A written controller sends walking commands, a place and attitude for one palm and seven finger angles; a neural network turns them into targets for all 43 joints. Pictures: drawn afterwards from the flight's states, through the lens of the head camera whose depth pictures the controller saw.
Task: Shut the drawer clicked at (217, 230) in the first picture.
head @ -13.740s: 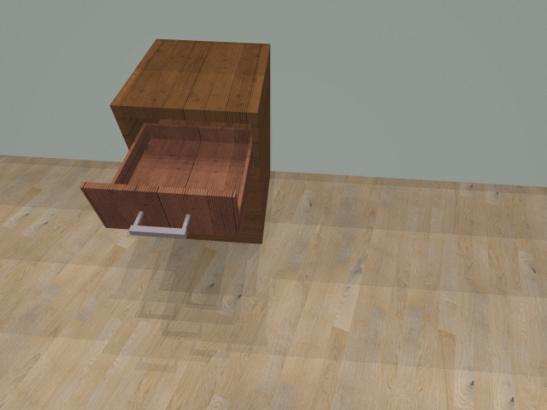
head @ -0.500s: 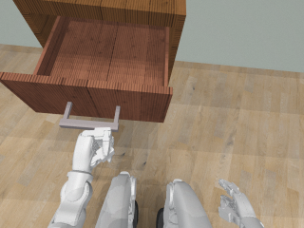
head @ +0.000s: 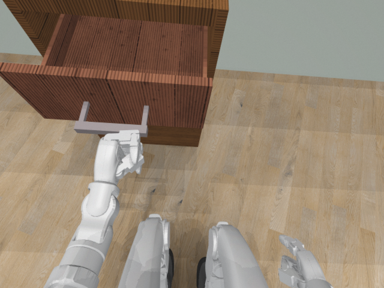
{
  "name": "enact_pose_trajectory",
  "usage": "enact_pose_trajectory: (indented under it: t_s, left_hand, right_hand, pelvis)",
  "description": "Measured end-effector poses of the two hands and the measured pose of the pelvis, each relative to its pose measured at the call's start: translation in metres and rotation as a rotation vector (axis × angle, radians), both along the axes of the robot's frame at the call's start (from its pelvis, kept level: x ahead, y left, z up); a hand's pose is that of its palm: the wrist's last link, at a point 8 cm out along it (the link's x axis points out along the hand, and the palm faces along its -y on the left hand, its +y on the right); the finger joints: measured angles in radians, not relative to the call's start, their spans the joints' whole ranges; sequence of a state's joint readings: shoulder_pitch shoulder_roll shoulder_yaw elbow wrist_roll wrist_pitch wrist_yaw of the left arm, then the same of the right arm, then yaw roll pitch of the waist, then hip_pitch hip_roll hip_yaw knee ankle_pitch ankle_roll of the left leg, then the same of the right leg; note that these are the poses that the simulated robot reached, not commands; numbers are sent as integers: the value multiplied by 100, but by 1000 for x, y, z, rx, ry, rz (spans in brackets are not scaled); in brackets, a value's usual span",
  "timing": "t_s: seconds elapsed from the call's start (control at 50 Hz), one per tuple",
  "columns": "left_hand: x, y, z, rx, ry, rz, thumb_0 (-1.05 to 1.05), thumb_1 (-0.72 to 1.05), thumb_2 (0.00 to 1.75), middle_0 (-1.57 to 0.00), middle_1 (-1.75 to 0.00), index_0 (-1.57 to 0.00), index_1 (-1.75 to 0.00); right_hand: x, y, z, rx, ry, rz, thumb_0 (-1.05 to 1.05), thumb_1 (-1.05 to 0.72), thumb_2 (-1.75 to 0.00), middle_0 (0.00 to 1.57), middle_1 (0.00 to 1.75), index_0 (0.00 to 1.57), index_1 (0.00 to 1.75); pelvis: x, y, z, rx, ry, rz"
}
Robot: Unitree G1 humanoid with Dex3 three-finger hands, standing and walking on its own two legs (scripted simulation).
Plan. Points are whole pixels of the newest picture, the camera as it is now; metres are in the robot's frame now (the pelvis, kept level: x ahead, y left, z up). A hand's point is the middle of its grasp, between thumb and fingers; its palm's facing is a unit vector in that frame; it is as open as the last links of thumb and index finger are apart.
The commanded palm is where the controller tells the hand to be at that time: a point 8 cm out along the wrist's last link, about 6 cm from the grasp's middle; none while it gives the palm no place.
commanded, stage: push the drawer shut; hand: left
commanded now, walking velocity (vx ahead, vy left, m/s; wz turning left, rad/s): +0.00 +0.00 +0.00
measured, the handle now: (114, 119) +0.45 +0.18 +0.00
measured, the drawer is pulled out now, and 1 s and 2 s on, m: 0.15 0.02 0.00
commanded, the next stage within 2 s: pull the fist back off the drawer in 1.40 s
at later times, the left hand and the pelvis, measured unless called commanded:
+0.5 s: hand (144, 126) +0.44 +0.12 -0.01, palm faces -0.04 -1.00 -0.04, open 3.1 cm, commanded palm +0.43 +0.16 +0.00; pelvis +0.00 +0.00 -0.01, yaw -1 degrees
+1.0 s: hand (147, 101) +0.50 +0.12 -0.01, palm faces -0.01 -1.00 -0.04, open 3.1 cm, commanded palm +0.49 +0.15 +0.00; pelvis -0.01 +0.01 -0.02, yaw -2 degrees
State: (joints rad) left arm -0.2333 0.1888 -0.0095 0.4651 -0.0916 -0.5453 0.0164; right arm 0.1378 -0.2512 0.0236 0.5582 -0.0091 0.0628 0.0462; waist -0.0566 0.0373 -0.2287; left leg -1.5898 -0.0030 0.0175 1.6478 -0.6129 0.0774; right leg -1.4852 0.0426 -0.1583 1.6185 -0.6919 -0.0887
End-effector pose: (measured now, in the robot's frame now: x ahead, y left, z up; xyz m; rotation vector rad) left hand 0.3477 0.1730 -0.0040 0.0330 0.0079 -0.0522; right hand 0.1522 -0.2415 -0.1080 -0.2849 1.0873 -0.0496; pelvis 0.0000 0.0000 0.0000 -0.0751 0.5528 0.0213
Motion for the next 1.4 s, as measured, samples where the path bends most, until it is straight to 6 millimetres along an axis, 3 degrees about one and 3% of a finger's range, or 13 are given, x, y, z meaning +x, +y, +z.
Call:
enact_pose_trajectory:
  t_s: [0.36,1.14,1.4]
  left_hand:
    - [47,3,-2,6,-17,7,1,84,91,-140,-160,-140,-160]
    - [150,1,-2,8,-22,44,1,82,89,-140,-160,-140,-160]
    - [155,9,-9,10,-23,49,-8,69,94,-140,-160,-140,-160]
  right_hand:
    - [-35,-11,-4,-40,85,-56,1,-91,-90,20,30,21,30]
    - [-125,-15,-13,-72,323,-177,0,-91,-90,20,30,21,30]
    - [-146,-16,-12,-98,365,-171,0,-91,-90,20,30,21,30]
  pelvis:
    - [-3,2,-4,-6,14,-6]
    - [-7,5,-18,-20,69,-35]
    - [-13,3,-24,-34,70,-29]
